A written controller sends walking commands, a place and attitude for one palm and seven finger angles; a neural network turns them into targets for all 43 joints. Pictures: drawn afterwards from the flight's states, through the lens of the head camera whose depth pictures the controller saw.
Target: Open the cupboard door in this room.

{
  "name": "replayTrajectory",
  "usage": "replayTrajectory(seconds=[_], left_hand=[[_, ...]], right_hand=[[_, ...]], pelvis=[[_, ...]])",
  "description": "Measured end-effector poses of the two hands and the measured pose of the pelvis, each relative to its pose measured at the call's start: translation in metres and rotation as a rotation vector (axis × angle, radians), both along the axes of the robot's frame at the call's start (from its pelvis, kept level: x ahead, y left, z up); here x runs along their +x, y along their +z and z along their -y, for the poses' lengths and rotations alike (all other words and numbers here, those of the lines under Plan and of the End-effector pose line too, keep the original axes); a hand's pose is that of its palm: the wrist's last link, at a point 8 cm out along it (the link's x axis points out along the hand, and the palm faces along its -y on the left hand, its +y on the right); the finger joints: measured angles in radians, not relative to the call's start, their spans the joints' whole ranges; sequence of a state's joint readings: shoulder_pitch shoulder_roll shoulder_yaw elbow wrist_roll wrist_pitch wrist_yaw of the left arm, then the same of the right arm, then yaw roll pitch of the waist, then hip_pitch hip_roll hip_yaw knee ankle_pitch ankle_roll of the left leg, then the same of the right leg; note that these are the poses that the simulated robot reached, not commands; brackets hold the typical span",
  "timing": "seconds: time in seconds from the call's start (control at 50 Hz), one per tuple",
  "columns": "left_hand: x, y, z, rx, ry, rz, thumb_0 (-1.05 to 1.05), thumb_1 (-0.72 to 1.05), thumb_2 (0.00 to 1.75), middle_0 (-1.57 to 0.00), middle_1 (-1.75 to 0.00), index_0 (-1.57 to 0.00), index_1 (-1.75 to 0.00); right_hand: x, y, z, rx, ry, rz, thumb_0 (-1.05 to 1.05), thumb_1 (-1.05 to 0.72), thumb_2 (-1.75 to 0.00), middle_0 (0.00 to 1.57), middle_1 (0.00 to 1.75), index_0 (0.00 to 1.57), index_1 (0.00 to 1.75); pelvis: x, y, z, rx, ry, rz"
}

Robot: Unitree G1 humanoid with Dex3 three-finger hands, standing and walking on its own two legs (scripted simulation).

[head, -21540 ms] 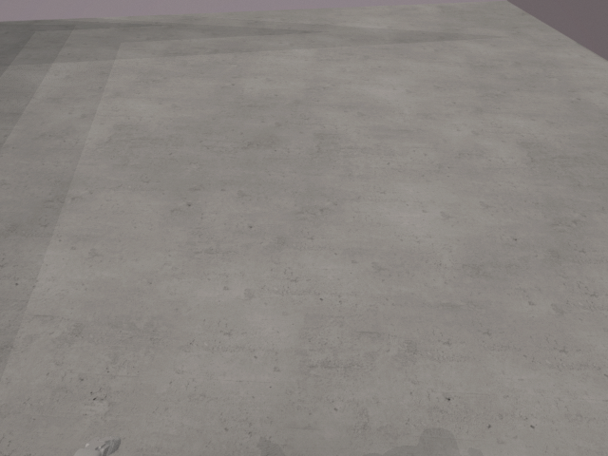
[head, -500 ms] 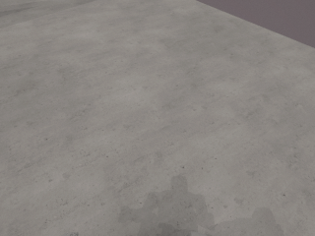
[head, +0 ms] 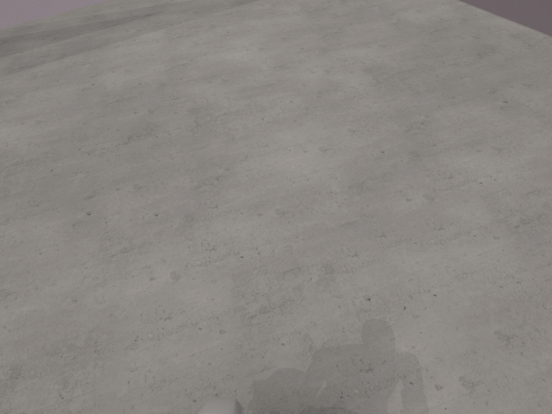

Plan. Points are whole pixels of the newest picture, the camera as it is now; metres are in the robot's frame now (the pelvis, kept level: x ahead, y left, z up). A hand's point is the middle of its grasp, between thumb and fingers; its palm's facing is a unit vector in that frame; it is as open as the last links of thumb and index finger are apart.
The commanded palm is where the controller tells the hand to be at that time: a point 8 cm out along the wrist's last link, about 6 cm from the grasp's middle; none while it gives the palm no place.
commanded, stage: turn or walk to find it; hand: left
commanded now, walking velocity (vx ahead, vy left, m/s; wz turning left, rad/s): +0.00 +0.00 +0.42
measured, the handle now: out of the picture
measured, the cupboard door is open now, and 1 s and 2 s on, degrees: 0 0 0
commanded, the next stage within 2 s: stand and wait in 1.10 s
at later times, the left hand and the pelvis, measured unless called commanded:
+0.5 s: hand out of the picture +0.02 +0.27 -0.17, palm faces +0.23 -0.94 -0.24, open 7.4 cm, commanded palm none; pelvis -0.01 +0.05 +0.00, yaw +11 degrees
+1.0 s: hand out of the picture -0.04 +0.20 -0.16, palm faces +0.43 -0.87 -0.26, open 7.3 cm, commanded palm none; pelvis -0.02 +0.00 +0.00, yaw +25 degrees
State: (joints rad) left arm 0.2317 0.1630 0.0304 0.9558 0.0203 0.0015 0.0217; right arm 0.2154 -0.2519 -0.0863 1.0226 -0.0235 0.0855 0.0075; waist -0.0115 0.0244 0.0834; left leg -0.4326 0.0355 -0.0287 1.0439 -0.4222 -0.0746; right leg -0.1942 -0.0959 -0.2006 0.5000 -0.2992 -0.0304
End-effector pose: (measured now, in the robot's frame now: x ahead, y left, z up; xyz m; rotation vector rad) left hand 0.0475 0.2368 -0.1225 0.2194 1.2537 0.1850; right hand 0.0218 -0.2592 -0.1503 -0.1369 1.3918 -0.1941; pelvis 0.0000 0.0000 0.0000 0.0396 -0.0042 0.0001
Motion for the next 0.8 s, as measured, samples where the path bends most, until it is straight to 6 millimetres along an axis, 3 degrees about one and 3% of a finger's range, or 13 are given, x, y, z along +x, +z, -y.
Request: replayTrajectory(seconds=[0.08,0.18,0.28,0.38,0.46,0.64,0.7,0.8], left_hand=[[-0.037,-0.010,-0.019,-0.009,0.069,-0.063,0.00,0.91,0.90,-0.21,-0.30,-0.20,-0.30],[-0.079,-0.034,-0.054,-0.028,0.160,-0.132,0.00,0.90,0.90,-0.21,-0.30,-0.20,-0.30],[-0.090,-0.033,-0.076,-0.030,0.210,-0.158,0.00,0.91,0.90,-0.20,-0.30,-0.20,-0.30],[-0.074,-0.022,-0.084,-0.033,0.221,-0.075,0.00,0.91,0.90,-0.20,-0.30,-0.20,-0.30],[-0.056,-0.016,-0.083,-0.025,0.220,-0.011,0.00,0.91,0.90,-0.20,-0.30,-0.20,-0.30],[-0.016,-0.002,-0.053,0.009,0.208,0.113,0.00,0.91,0.90,-0.20,-0.30,-0.20,-0.30],[-0.015,0.001,-0.037,0.033,0.211,0.144,0.00,0.91,0.90,-0.20,-0.30,-0.20,-0.30],[-0.041,0.009,-0.016,0.034,0.273,0.122,0.00,0.90,0.90,-0.20,-0.30,-0.20,-0.30]], right_hand=[[0.040,0.005,-0.014,-0.021,0.084,0.057,0.01,-0.91,-0.90,0.20,0.30,0.20,0.30],[0.094,0.013,-0.046,-0.057,0.194,0.190,0.01,-0.91,-0.90,0.20,0.30,0.20,0.30],[0.116,0.031,-0.076,-0.064,0.259,0.261,0.00,-0.91,-0.89,0.20,0.30,0.20,0.30],[0.115,0.036,-0.092,-0.044,0.289,0.255,0.00,-0.91,-0.89,0.20,0.30,0.20,0.30],[0.103,0.032,-0.094,-0.022,0.288,0.227,0.00,-0.91,-0.89,0.20,0.30,0.20,0.30],[0.061,0.001,-0.060,0.019,0.262,0.087,0.00,-0.91,-0.89,0.20,0.30,0.20,0.30],[0.054,-0.012,-0.042,0.033,0.262,0.049,0.01,-0.91,-0.89,0.20,0.30,0.20,0.30],[0.056,-0.011,-0.024,0.032,0.297,0.003,0.01,-0.91,-0.89,0.20,0.30,0.20,0.30]], pelvis=[[-0.003,-0.003,-0.012,-0.010,0.035,-0.003],[-0.006,-0.016,-0.037,-0.039,0.084,-0.004],[-0.009,-0.009,-0.050,-0.053,0.112,0.009],[-0.011,0.000,-0.055,-0.062,0.149,0.006],[-0.012,0.001,-0.052,-0.056,0.178,0.003],[-0.012,-0.006,-0.024,-0.032,0.256,-0.010],[-0.012,-0.012,-0.011,-0.031,0.287,-0.004],[-0.012,-0.004,0.000,-0.010,0.340,0.007]])
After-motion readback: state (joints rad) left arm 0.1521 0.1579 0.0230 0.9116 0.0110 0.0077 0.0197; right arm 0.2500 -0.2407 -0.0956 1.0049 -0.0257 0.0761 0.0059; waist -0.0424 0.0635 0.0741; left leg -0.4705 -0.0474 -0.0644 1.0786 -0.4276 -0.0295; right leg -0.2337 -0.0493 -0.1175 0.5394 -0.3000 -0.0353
